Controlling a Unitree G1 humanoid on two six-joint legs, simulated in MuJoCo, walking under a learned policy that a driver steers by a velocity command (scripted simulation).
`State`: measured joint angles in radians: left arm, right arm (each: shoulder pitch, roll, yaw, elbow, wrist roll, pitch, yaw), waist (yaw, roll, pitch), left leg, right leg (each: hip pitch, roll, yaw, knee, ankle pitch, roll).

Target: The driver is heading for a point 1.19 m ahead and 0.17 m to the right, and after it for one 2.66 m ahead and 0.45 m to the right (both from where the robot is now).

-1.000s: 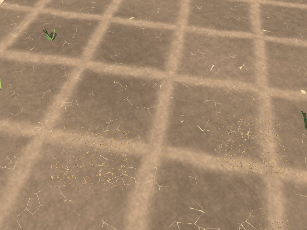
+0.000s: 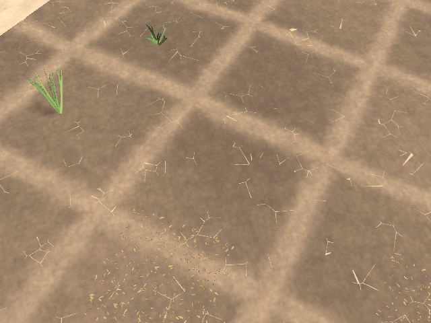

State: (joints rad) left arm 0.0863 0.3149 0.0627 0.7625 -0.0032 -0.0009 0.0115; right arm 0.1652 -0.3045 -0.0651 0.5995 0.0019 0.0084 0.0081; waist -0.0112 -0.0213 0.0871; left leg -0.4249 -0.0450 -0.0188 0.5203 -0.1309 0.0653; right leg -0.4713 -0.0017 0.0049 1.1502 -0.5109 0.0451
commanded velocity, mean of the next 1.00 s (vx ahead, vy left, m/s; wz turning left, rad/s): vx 0.05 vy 0.00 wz -0.19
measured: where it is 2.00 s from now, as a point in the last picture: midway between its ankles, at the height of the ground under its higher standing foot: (235, 276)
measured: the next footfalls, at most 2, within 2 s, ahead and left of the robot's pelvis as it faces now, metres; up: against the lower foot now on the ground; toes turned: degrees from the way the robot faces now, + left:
right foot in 0.24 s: +0.07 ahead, -0.16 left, +0.00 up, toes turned +2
right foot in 0.80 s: +0.04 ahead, -0.18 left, +0.00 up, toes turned -17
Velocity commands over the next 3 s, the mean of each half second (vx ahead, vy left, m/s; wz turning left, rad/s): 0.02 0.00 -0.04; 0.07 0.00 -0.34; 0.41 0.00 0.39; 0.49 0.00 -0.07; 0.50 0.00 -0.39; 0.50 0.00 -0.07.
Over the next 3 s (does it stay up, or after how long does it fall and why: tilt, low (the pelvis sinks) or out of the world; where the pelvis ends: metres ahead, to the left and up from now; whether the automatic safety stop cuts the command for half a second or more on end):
stays up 1.14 -0.21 0.00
